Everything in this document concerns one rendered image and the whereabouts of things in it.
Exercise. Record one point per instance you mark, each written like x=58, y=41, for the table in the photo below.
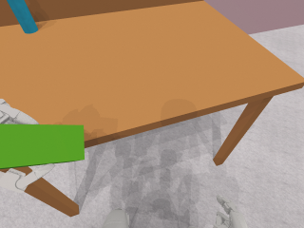
x=124, y=67

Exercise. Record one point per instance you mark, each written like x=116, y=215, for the robot right hand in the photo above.
x=235, y=220

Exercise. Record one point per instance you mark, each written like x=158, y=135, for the sponge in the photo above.
x=23, y=145

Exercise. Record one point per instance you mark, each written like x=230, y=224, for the left robot thigh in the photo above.
x=117, y=218

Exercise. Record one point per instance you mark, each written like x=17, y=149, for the robot left hand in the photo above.
x=13, y=179

